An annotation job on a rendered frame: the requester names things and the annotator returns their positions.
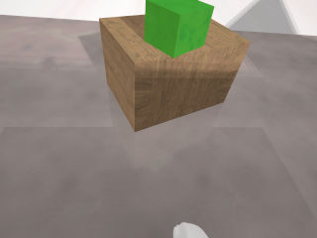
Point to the carton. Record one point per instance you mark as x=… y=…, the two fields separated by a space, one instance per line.
x=177 y=27

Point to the right robot thigh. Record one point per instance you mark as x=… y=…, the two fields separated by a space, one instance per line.
x=188 y=230

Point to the pedestal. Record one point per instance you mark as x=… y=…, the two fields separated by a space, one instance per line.
x=151 y=87

